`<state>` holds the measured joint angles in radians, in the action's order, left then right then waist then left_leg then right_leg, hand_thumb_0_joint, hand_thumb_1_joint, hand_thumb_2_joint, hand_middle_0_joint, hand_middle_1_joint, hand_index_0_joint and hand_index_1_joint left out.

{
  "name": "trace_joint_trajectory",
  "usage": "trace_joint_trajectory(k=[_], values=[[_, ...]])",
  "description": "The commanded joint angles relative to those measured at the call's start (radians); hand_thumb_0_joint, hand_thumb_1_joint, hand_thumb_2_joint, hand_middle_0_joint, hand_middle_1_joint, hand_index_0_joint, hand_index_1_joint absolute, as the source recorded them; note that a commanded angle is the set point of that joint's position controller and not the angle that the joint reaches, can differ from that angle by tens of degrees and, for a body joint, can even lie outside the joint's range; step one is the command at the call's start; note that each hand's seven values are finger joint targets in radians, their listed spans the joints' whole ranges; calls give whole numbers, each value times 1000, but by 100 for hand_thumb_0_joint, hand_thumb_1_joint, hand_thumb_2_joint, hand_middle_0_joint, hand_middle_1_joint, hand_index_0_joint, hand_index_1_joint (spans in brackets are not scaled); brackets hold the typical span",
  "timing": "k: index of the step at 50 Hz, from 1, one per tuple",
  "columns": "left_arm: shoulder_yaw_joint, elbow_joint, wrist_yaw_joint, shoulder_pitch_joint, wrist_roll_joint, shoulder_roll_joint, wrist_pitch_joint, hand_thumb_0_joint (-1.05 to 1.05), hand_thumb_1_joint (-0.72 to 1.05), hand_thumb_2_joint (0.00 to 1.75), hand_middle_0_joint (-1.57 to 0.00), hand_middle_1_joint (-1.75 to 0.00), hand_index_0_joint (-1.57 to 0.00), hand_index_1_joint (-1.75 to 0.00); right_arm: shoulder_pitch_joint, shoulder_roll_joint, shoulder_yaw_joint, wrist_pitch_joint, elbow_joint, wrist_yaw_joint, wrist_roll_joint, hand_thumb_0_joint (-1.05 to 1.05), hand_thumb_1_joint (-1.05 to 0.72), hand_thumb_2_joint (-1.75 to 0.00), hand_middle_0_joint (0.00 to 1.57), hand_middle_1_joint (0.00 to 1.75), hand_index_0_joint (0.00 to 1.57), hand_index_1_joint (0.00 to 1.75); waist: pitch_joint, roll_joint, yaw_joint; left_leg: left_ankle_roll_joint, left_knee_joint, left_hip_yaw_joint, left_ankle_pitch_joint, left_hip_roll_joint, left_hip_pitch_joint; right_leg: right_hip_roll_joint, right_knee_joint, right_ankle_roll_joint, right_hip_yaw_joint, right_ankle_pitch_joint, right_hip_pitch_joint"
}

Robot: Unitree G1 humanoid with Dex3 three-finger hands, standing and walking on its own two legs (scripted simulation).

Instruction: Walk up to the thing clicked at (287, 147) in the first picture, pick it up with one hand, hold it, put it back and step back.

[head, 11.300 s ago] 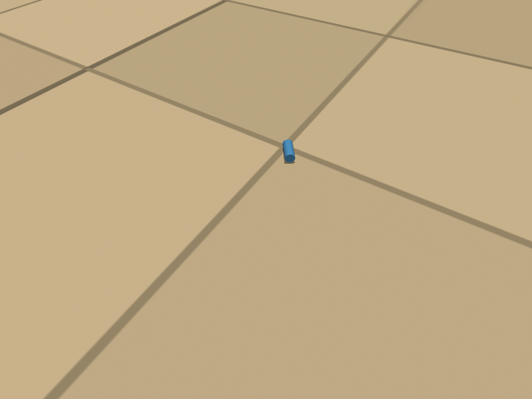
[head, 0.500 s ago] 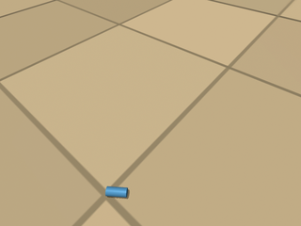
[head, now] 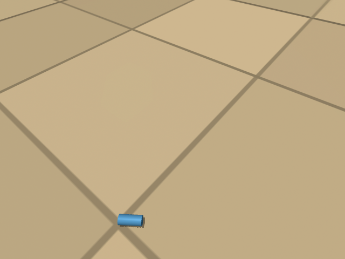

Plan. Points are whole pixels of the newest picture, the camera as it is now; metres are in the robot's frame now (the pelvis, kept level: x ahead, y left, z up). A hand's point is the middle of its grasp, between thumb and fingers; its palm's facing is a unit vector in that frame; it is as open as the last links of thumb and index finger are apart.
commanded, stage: stand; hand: left
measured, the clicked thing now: (130, 219) +0.45 +0.28 -0.75
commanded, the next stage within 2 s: walk up in 0.28 s
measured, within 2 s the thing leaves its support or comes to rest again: neither
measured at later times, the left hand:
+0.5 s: hand out of the picture +0.08 +0.28 -0.16, palm faces +0.00 -0.93 -0.38, open 7.4 cm
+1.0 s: hand out of the picture -0.04 +0.33 -0.18, palm faces -0.09 -0.92 -0.37, open 7.4 cm
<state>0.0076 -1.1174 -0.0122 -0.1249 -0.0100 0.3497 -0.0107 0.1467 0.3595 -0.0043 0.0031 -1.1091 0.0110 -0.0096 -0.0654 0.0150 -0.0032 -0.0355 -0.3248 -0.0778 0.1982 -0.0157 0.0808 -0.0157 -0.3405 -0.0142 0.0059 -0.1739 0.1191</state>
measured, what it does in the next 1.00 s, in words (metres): walks backwards: left foot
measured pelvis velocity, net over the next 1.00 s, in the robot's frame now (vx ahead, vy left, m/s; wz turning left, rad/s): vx -0.14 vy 0.06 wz -0.08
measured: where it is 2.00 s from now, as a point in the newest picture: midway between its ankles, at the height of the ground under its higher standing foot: outside the picture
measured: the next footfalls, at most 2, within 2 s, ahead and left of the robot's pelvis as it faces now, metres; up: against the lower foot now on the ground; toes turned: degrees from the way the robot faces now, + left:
left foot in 0.60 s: -0.04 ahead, +0.16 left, +0.00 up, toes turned -1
right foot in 1.10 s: -0.16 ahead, -0.07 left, +0.00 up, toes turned -3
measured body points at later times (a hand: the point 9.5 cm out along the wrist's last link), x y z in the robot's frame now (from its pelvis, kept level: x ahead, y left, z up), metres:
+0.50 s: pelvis -0.03 +0.02 -0.02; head +0.03 +0.02 +0.43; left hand +0.08 +0.33 -0.14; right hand +0.06 -0.31 -0.14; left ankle -0.04 +0.14 -0.72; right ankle +0.01 -0.13 -0.75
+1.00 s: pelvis -0.14 +0.06 -0.02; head -0.06 +0.08 +0.42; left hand -0.03 +0.38 -0.16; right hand -0.04 -0.25 -0.13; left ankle -0.08 +0.16 -0.75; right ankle -0.18 -0.06 -0.71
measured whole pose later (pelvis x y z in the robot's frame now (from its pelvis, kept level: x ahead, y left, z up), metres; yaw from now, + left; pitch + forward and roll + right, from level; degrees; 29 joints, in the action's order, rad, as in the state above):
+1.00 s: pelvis -0.14 +0.06 -0.02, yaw -4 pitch -2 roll +0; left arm 0.08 -0.87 0.01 -0.15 -0.03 0.39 0.09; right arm 0.12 0.34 -0.05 -0.02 -0.84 -0.03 -0.02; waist -0.22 -0.04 -0.02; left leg 0.04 -0.60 0.07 0.25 0.00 0.31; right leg 0.06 -0.89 -0.01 0.11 -0.50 0.30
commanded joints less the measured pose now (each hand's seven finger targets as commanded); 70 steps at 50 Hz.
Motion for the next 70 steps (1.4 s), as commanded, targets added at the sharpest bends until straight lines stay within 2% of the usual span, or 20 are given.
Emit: trace_joint_trajectory(k=[1,9,16,19,21,24,27,29,30,31,32,33,37,44,51,55,57,58,63,70], values=[[38,55,18,37,3,222,-17,0,90,90,-20,-30,-20,-30,-36,208,-38,19,54,-17,1,0,-90,-90,20,30,20,30,38,-26,-1,49,50,-46,-67,-88,62,-101,66,38,81,30,-11],[37,55,16,35,4,224,-18,0,90,90,-20,-30,-20,-30,-22,205,-36,24,55,-17,0,0,-90,-90,20,30,20,30,65,-24,0,46,50,-47,-99,-93,56,-103,51,41,85,61,-20],[92,103,34,13,25,266,9,0,90,90,-20,-30,-20,-30,-17,231,-55,-6,88,-27,20,0,-90,-90,20,30,20,30,49,-38,-9,77,-171,-7,-441,-60,93,-122,-107,86,69,512,-22],[108,151,34,31,22,288,26,0,90,90,-20,-30,-20,-30,-7,217,-68,-25,131,-29,22,0,-90,-90,20,30,20,30,134,-106,-2,70,-361,33,-264,16,105,-216,-97,181,150,573,-3],[112,203,37,101,4,295,33,0,90,90,-20,-30,-20,-30,37,210,-78,-46,144,-28,11,0,-90,-90,20,30,20,30,130,-208,14,76,-573,32,288,67,152,-339,-69,269,251,551,79],[114,259,39,153,-18,296,40,0,90,90,-20,-30,-20,-30,96,216,-93,-60,174,-18,7,0,-90,-90,20,30,20,30,79,-225,41,101,-640,-30,378,24,139,-338,-93,264,220,404,244],[109,285,43,156,-24,283,44,0,90,90,-20,-30,-20,-30,107,210,-100,-50,193,-16,6,0,-90,-90,20,30,20,30,101,-214,36,80,-422,18,243,15,199,-264,-193,197,178,389,134],[98,304,39,136,-4,263,59,0,90,90,-20,-30,-20,-30,119,218,-106,-33,190,-22,-11,0,-90,-90,20,30,20,30,108,-86,41,76,-132,15,-135,-13,145,-150,-358,119,113,285,124],[87,322,42,114,7,211,67,0,90,90,-20,-30,-20,-30,103,276,-126,-27,202,-27,-29,0,-90,-90,20,30,20,30,120,96,29,94,-84,-170,-427,-131,76,-11,-529,71,62,108,222],[83,328,50,100,9,169,73,0,90,90,-20,-30,-20,-30,91,326,-134,-22,220,-29,-35,0,-90,-90,20,30,20,30,104,205,19,136,-89,-302,-683,-228,-14,135,-656,52,82,-430,406],[91,315,59,64,1,192,85,0,90,90,-20,-30,-20,-30,83,338,-134,-20,233,-30,-34,0,-90,-90,20,30,20,30,122,107,13,190,-127,-285,-756,-284,40,124,-767,47,169,-483,366],[92,310,66,65,-1,200,87,0,90,90,-20,-30,-20,-30,66,372,-139,-20,253,-33,-24,0,-90,-90,20,30,20,30,128,192,39,231,-59,-403,-626,-352,120,144,-830,41,205,-503,344],[101,287,53,-15,11,228,91,0,90,90,-20,-30,-20,-30,-71,269,-120,-12,295,-56,-30,0,-90,-90,20,30,20,30,83,113,-51,178,-128,-142,-510,-200,32,125,-923,41,225,-299,417],[111,344,41,9,-11,208,77,0,90,90,-20,-30,-20,-30,74,246,-123,-8,290,-74,-7,0,-90,-90,20,30,20,30,95,91,43,213,-164,-167,-592,-239,-158,94,-642,-8,156,-323,396],[127,326,16,-104,-23,214,79,0,90,90,-20,-30,-20,-30,0,296,-133,-9,349,-64,-18,0,-90,-90,20,30,20,30,150,119,11,261,-136,-193,-330,-312,18,23,-429,26,68,-313,186],[147,292,-1,-224,-31,220,70,0,90,90,-20,-30,-20,-30,-74,279,-122,-20,359,-57,-4,0,-90,-90,20,30,20,30,130,52,-61,137,-246,-78,-81,-191,231,-24,-137,104,93,-86,22],[168,356,-7,-111,-26,331,65,0,90,90,-20,-30,-20,-30,-60,196,-100,-26,370,-66,7,0,-90,-90,20,30,20,30,5,-277,-45,25,-626,72,401,109,410,-299,39,273,462,-1,182],[168,391,-1,-55,-38,365,61,0,90,90,-20,-30,-20,-30,-36,220,-110,-33,355,-75,3,0,-90,-90,20,30,20,30,-39,-292,-52,21,-814,-25,472,101,345,-386,78,345,552,5,371],[152,442,17,61,-39,236,61,0,90,90,-20,-30,-20,-30,86,206,-92,-20,300,-71,7,0,-90,-90,20,30,20,30,-16,-148,17,24,-908,-64,277,139,363,-149,-46,185,168,167,228],[149,458,24,-107,-51,220,69,0,90,90,-20,-30,-20,-30,94,191,-87,12,327,-79,-13,0,-90,-90,20,30,20,30,171,-200,-72,23,-377,50,315,39,374,-222,-189,240,214,387,-205]])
